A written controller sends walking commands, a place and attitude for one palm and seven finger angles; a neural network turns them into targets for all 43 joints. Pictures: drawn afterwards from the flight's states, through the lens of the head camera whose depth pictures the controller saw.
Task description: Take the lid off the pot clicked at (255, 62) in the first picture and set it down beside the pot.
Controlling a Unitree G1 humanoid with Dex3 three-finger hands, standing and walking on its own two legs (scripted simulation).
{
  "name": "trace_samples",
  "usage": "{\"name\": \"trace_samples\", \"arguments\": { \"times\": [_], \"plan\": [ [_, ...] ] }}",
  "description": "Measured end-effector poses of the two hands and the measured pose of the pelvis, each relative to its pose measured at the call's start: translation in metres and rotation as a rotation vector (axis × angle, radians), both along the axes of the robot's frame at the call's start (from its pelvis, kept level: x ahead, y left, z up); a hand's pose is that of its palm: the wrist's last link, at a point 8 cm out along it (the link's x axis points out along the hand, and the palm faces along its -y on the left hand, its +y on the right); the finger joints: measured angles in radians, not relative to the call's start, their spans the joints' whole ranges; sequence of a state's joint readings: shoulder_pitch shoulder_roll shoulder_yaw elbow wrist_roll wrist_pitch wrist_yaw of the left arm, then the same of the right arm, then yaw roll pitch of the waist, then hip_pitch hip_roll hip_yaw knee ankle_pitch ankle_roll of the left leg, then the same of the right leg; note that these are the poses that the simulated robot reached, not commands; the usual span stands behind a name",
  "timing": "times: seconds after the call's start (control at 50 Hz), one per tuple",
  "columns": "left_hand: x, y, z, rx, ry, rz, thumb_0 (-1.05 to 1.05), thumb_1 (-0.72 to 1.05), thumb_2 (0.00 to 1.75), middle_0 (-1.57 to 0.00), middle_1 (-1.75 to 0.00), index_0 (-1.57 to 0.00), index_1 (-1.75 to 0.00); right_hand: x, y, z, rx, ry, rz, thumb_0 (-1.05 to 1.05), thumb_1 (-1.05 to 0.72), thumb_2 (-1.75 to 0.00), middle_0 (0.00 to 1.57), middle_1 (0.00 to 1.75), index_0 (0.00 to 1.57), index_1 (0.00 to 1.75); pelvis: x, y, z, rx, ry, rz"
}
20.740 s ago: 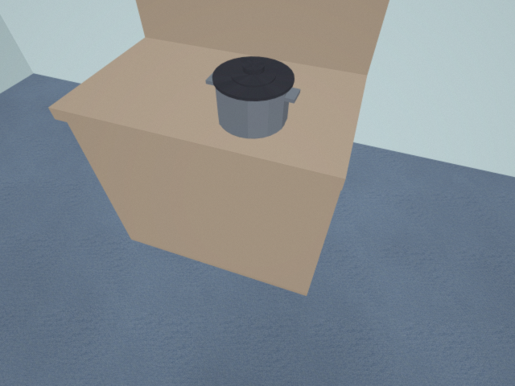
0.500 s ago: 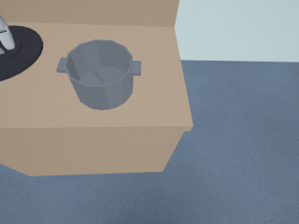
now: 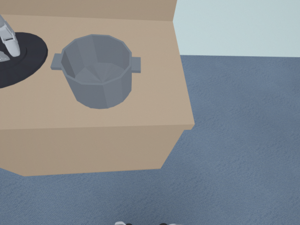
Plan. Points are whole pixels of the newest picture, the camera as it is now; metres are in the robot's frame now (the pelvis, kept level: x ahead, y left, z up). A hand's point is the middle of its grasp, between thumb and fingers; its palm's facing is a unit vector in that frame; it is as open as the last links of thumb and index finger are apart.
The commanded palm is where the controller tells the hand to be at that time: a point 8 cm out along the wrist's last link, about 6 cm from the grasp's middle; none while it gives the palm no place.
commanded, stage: lower the lid onto the table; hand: left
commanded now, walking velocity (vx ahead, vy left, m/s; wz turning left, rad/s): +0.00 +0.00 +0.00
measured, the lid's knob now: out of the picture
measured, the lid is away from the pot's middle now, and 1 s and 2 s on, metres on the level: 0.22 0.23 0.22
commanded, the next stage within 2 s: open the fingers wide in 1.68 s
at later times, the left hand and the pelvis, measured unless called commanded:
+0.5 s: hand (1, 64) +0.49 +0.32 +0.11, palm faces -0.48 -0.20 -0.85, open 4.8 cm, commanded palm +0.56 +0.32 +0.19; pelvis -0.01 +0.01 -0.01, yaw +0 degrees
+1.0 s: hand (3, 76) +0.47 +0.33 +0.09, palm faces -0.51 -0.17 -0.84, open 4.8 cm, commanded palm +0.56 +0.32 +0.16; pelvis -0.01 +0.01 -0.01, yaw -1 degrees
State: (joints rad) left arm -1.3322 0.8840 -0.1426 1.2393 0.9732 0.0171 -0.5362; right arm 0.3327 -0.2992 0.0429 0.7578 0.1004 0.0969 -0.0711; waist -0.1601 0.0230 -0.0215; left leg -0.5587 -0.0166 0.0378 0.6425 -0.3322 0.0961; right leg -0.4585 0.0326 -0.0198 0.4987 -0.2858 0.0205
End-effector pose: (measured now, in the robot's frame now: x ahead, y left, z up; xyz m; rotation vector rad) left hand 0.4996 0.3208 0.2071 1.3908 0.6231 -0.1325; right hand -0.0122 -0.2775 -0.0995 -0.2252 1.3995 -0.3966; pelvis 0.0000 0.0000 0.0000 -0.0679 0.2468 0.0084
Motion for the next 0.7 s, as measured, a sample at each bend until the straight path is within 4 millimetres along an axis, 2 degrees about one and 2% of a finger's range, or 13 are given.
{"name": "trace_samples", "arguments": {
  "times": [0.24,0.52,0.7],
  "plan": [
    [-0.001,0.015,-0.013,-0.010,0.014,0.016,-0.06,0.37,0.81,-0.33,-0.92,-0.96,-1.19,-0.021,0.006,0.002,-0.008,0.083,-0.016,0.01,-0.91,-0.90,0.20,0.30,0.20,0.30,0.001,0.006,-0.003,-0.010,0.029,0.006],
    [-0.003,0.006,-0.038,-0.021,0.040,-0.046,-0.06,0.37,0.81,-0.33,-0.92,-0.96,-1.19,-0.022,0.010,-0.001,-0.029,0.054,-0.017,0.01,-0.91,-0.90,0.20,0.30,0.20,0.30,-0.007,0.011,-0.007,-0.019,0.036,-0.002],
    [-0.007,0.009,-0.045,-0.010,0.043,-0.063,-0.07,0.37,0.81,-0.33,-0.92,-0.96,-1.19,-0.029,0.015,-0.002,-0.033,0.053,-0.027,0.01,-0.91,-0.90,0.20,0.30,0.20,0.30,-0.010,0.012,-0.010,-0.023,0.040,-0.006]
  ]
}}
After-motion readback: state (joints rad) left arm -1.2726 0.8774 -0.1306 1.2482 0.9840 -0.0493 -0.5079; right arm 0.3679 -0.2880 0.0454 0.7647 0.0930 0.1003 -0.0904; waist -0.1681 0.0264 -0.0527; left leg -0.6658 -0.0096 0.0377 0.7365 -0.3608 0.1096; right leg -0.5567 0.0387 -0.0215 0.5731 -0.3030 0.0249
